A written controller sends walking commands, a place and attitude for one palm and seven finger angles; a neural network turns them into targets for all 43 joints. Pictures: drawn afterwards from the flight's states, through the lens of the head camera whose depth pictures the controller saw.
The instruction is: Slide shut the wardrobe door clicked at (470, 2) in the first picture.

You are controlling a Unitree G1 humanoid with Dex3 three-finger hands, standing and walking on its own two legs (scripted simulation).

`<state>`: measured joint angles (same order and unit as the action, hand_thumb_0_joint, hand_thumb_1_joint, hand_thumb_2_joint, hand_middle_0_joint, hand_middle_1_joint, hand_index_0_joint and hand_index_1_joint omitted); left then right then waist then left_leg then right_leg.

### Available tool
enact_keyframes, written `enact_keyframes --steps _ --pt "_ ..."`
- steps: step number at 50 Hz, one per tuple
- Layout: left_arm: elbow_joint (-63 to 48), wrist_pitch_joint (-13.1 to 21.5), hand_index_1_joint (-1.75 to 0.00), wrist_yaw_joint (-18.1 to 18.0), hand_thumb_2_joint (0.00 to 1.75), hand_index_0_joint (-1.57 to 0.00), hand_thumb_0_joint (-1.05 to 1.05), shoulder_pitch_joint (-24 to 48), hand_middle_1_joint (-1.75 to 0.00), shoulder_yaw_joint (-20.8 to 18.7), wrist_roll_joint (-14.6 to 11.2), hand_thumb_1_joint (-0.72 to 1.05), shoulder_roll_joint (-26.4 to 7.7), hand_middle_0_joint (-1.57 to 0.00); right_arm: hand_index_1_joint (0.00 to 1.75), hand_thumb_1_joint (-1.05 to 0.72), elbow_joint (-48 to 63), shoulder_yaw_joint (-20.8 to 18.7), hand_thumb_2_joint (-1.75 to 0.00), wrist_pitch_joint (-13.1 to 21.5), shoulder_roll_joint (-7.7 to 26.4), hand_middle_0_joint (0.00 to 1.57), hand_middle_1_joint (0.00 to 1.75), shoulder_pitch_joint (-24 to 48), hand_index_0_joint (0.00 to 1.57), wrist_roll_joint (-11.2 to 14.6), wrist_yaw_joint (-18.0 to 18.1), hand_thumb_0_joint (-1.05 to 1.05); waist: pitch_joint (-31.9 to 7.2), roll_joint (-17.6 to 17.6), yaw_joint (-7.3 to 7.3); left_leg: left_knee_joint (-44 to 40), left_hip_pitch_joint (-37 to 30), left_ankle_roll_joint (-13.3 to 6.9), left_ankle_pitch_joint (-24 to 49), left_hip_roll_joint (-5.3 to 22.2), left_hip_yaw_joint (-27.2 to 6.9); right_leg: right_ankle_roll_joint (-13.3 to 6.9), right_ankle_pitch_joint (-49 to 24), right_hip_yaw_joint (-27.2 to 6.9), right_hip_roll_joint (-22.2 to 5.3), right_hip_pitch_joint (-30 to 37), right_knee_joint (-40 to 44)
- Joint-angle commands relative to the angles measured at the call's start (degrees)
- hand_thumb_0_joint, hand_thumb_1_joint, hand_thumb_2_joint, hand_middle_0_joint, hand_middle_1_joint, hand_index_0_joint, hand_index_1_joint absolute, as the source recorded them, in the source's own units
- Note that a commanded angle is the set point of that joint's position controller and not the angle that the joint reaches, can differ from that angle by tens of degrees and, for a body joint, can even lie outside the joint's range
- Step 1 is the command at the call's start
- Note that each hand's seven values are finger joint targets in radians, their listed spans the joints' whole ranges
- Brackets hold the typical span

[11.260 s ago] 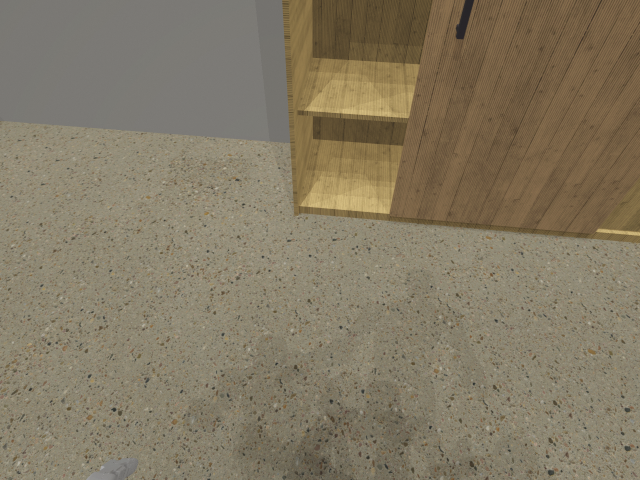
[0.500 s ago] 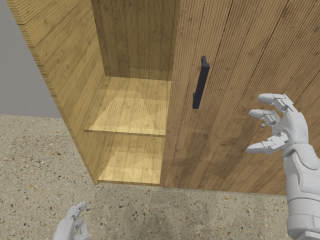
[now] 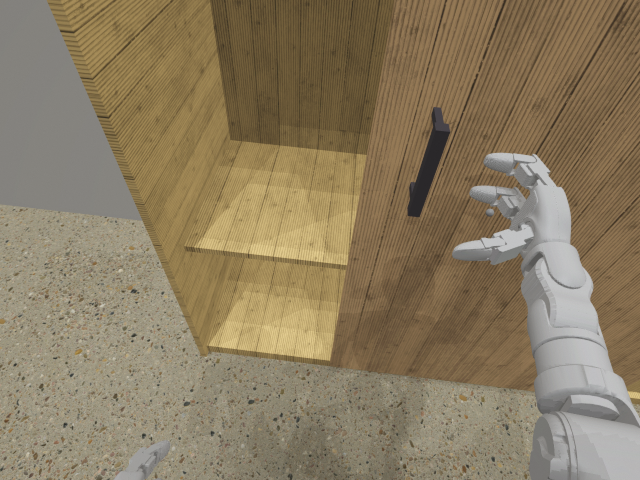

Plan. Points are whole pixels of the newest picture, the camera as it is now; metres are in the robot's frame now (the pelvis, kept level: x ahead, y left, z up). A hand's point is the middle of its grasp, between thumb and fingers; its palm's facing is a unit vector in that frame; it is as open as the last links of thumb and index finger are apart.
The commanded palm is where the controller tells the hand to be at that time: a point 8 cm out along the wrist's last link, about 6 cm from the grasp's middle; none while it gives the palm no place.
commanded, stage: move the hooked fingers beside the handle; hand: right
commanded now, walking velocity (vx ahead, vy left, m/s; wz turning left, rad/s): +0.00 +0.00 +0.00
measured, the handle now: (425, 165) +0.52 -0.09 +0.13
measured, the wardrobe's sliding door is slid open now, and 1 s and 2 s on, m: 0.40 0.40 0.40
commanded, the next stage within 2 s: feel for the door with the fingertips in 1.10 s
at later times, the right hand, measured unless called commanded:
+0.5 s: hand (463, 187) +0.47 -0.14 +0.14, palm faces +0.04 +1.00 -0.01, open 14.0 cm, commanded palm +0.44 -0.20 +0.13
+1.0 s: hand (470, 196) +0.47 -0.15 +0.13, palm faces +0.03 +1.00 +0.00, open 14.0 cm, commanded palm +0.44 -0.20 +0.13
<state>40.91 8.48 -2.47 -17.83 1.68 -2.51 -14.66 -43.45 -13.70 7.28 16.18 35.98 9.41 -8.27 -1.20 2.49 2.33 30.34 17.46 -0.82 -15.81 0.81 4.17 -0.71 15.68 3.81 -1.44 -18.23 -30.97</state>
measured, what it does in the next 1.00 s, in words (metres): stands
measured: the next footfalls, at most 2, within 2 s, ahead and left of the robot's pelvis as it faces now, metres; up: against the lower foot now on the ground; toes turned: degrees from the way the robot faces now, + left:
none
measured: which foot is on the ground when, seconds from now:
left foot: down 0.00-1.00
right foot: down 0.00-1.00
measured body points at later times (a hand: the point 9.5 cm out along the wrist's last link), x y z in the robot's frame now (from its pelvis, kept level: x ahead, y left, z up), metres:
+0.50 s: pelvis +0.00 +0.00 -0.01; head +0.04 +0.02 +0.44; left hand +0.03 +0.27 -0.13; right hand +0.46 -0.19 +0.14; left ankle +0.00 +0.11 -0.73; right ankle +0.00 -0.11 -0.73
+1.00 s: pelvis +0.00 -0.01 -0.01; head +0.04 +0.00 +0.44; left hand +0.07 +0.25 -0.13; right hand +0.46 -0.20 +0.13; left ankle +0.00 +0.11 -0.73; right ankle +0.00 -0.11 -0.73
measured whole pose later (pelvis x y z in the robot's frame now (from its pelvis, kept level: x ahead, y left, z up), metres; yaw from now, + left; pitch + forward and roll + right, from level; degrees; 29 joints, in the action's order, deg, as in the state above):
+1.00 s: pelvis +0.00 -0.01 -0.01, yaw +1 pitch +7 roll +1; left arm 39.7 4.5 -0.4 -19.7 0.6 -1.5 -14.7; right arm -56.8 -16.0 14.1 16.4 45.3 6.5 -5.1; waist -2.9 1.9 4.6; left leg 34.4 24.2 -0.3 -17.3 0.8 3.2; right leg -1.3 18.1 4.5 -1.7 -25.0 -36.0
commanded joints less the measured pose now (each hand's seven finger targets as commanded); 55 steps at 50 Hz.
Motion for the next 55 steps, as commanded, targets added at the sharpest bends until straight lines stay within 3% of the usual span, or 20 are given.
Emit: enact_keyframes --steps 1,5,8,13,14,15,16,18,19,21,22,28,30,34,38,41,43,46,53,55 --pt "-6.5 1.9 -0.30 -0.2 0.90 -0.20 0.00 -0.5 -0.30 -2.9 -0.2 0.90 -7.8 -0.20 1.20 0.50 10.2 -2.9 -0.30 5.9 12.2 0.30 1.20 28.1 0.30 0.2 0.8 0.00 -18.4 -1.6 0.55 -2.5 -4.0 -0.3 18.4 -1.3 -2.5 -1.1 -14.0 -3.0 1.0 7.7 2.4" --pt "-5.7 1.0 -0.30 0.0 0.90 -0.20 0.00 -1.8 -0.30 -3.1 -0.1 0.90 -8.1 -0.20 1.20 0.50 5.3 -4.0 -0.30 6.8 13.6 0.30 1.20 30.4 0.30 -0.3 1.6 0.00 -17.2 -4.7 1.55 -2.7 -3.6 0.2 18.2 -1.4 -3.1 -1.5 -11.9 -2.4 1.2 5.0 1.7" --pt "-5.8 0.6 -0.30 0.4 0.90 -0.20 0.00 -2.5 -0.30 -3.2 0.1 0.90 -7.8 -0.20 1.20 0.50 5.7 -2.6 -0.30 8.5 12.4 0.30 1.20 33.5 0.30 -1.1 1.9 0.00 -19.6 -1.2 1.68 -1.9 -3.7 -0.1 19.3 -1.3 -3.3 -1.4 -13.0 -2.2 1.4 5.8 1.1" --pt "-4.9 -0.1 -0.30 0.6 0.90 -0.20 0.00 -4.1 -0.30 -3.3 0.2 0.90 -8.2 -0.20 1.20 0.50 -1.1 -2.5 -0.30 9.5 12.0 0.30 1.20 36.8 0.30 -1.4 2.1 0.00 -17.5 -3.3 3.12 -1.9 -1.3 0.2 17.7 -1.5 -3.6 -1.6 -10.4 -1.9 1.4 3.3 0.4" --pt "-4.3 -0.3 -0.30 0.5 0.90 -0.20 0.00 -4.9 -0.30 -3.4 0.2 0.90 -8.6 -0.20 1.20 0.50 -2.5 -4.1 -0.30 9.8 14.4 0.30 1.20 38.5 0.30 -1.7 2.4 0.00 -17.3 -4.9 3.30 -1.9 -0.9 0.2 16.6 -1.5 -3.5 -1.7 -9.4 -2.2 1.3 2.5 0.3" --pt "-4.4 -0.3 -0.30 0.5 0.90 -0.20 0.00 -5.0 -0.30 -3.4 0.4 0.90 -8.6 -0.20 1.20 0.50 -2.9 -3.5 -0.30 10.0 13.8 0.30 1.20 39.9 0.30 -1.8 2.5 0.00 -17.8 -3.5 3.67 -1.8 -0.5 0.3 16.3 -1.5 -3.9 -1.7 -9.0 -1.9 1.4 2.4 0.2" --pt "-4.3 -0.4 -0.30 0.6 0.90 -0.20 0.00 -5.2 -0.30 -3.4 0.3 0.90 -8.5 -0.20 1.20 0.50 -3.6 -3.7 -0.30 10.4 14.2 0.30 1.20 39.9 0.30 -2.2 2.6 0.00 -18.1 -1.8 3.40 -1.6 -0.2 0.2 15.6 -1.4 -3.9 -1.6 -8.6 -2.0 1.5 2.2 0.0" --pt "-4.4 -0.5 -0.30 0.8 0.90 -0.20 0.00 -6.2 -0.30 -3.6 0.8 0.90 -8.7 -0.20 1.20 0.50 -3.8 -4.9 -0.30 11.3 15.0 0.30 1.20 39.9 0.30 -2.4 3.0 0.00 -21.2 -4.1 3.25 -0.7 -1.6 0.2 17.3 -1.5 -3.8 -1.7 -10.1 -2.2 1.5 2.2 -0.5" --pt "-4.5 -0.8 -0.30 0.8 0.90 -0.20 0.00 -6.3 -0.30 -3.7 0.8 0.90 -8.9 -0.20 1.20 0.50 -5.2 -7.4 -0.30 11.5 17.9 0.30 1.20 38.0 0.30 -2.6 3.1 0.00 -21.9 -4.0 2.36 -0.3 -2.8 0.2 18.3 -1.5 -4.0 -1.7 -10.6 -2.0 1.5 1.5 -0.6" --pt "-5.4 -1.0 -0.30 1.1 0.90 -0.20 0.00 -6.0 -0.30 -3.6 0.9 0.90 -8.4 -0.20 1.20 0.50 -2.7 -5.5 -0.30 12.2 15.5 0.30 1.20 37.9 0.30 -2.8 2.7 0.00 -23.8 -1.1 2.32 0.3 -3.0 0.1 20.4 -1.6 -3.9 -1.6 -12.6 -1.6 1.6 3.2 -0.9" --pt "-5.3 -1.4 -0.30 1.2 0.90 -0.20 0.00 -6.6 -0.30 -3.8 1.1 0.90 -8.8 -0.20 1.20 0.50 -4.3 -8.2 -0.30 12.2 18.2 0.30 1.20 34.9 0.30 -3.0 2.9 0.00 -23.9 -3.5 1.47 0.5 -4.1 0.0 21.4 -1.6 -3.7 -1.7 -13.5 -1.8 1.4 2.0 -1.1" --pt "-6.4 -2.4 -0.30 1.0 0.90 -0.20 0.00 -6.1 -0.30 -3.6 0.4 0.90 -8.9 -0.20 1.20 0.50 -3.7 -6.2 -0.30 11.1 16.7 0.30 1.20 35.2 0.30 -2.2 1.5 0.00 -19.0 -3.8 2.80 -0.6 -2.3 0.3 19.4 -1.7 -3.9 -1.9 -10.5 -1.1 1.2 -0.1 -0.5" --pt "-6.3 -2.3 -0.30 0.9 0.90 -0.20 0.00 -6.3 -0.30 -3.7 0.5 0.90 -8.7 -0.20 1.20 0.50 -1.0 -5.2 -0.30 11.8 16.0 0.30 1.20 38.6 0.30 -2.2 1.3 0.00 -20.2 -0.7 3.34 -0.4 -0.6 0.1 18.0 -1.8 -3.7 -1.8 -10.7 -1.6 1.1 2.1 -0.6" --pt "-5.7 -2.0 -0.30 1.0 0.90 -0.20 0.00 -6.5 -0.30 -4.1 0.6 0.90 -8.7 -0.20 1.20 0.50 1.2 -4.7 -0.30 12.4 14.8 0.30 1.20 38.5 0.30 -1.3 1.2 0.00 -23.3 -0.6 3.48 0.1 -0.4 0.0 19.2 -2.2 -3.3 -1.5 -13.5 -2.4 0.8 5.3 -1.3" --pt "-5.2 -2.0 -0.30 1.3 0.90 -0.20 0.00 -6.6 -0.30 -4.1 0.6 0.90 -8.7 -0.20 1.20 0.50 -0.9 -3.4 -0.30 11.2 12.5 0.30 1.20 36.6 0.30 -1.4 1.4 0.00 -21.4 -2.0 3.59 0.2 1.4 -0.1 18.8 -2.3 -2.5 -1.4 -14.4 -2.9 0.6 5.4 -1.4" --pt "-5.5 -1.9 -0.30 1.5 0.90 -0.20 0.00 -6.0 -0.30 -3.9 0.5 0.90 -8.5 -0.20 1.20 0.50 -0.7 -2.1 -0.30 10.5 10.5 0.30 1.20 36.0 0.30 -1.5 1.8 0.00 -20.1 0.5 3.21 0.5 3.2 -0.4 17.0 -2.2 -2.0 -1.0 -13.9 -3.3 0.4 5.9 -1.2" --pt "-5.4 -2.1 -0.30 1.5 0.90 -0.20 0.00 -6.2 -0.30 -4.0 0.7 0.90 -8.8 -0.20 1.20 0.50 -1.9 -3.4 -0.30 10.3 11.9 0.30 1.20 36.3 0.30 -1.6 2.6 0.00 -19.8 -3.2 3.34 0.6 2.3 -0.3 17.3 -2.2 -2.1 -1.2 -13.6 -3.3 0.5 4.3 -1.3" --pt "-6.0 -2.2 -0.30 1.5 0.90 -0.20 0.00 -5.6 -0.30 -3.8 0.7 0.90 -8.5 -0.20 1.20 0.50 0.1 -3.5 -0.30 10.8 12.5 0.30 1.20 36.8 0.30 -2.2 3.2 0.00 -20.8 -0.6 2.90 1.0 2.2 -0.4 17.1 -2.1 -2.2 -1.0 -13.7 -3.3 0.6 5.0 -1.4" --pt "-6.5 -2.3 -0.30 1.4 0.90 -0.20 0.00 -5.4 -0.30 -3.7 0.7 0.90 -8.3 -0.20 1.20 0.50 1.0 -2.7 -0.30 11.4 12.0 0.30 1.20 37.8 0.30 -2.4 3.1 0.00 -21.8 -0.1 3.02 1.4 2.3 -0.5 17.5 -2.2 -2.3 -0.9 -14.8 -3.6 0.4 5.9 -1.7" --pt "-6.3 -2.2 -0.30 1.4 0.90 -0.20 0.00 -5.5 -0.30 -3.7 0.6 0.90 -8.4 -0.20 1.20 0.50 -0.7 -2.7 -0.30 10.9 11.4 0.30 1.20 36.7 0.30 -2.0 2.9 0.00 -20.7 -2.4 3.03 1.2 2.5 -0.4 17.5 -2.4 -2.2 -0.9 -14.7 -3.7 0.3 5.6 -1.7"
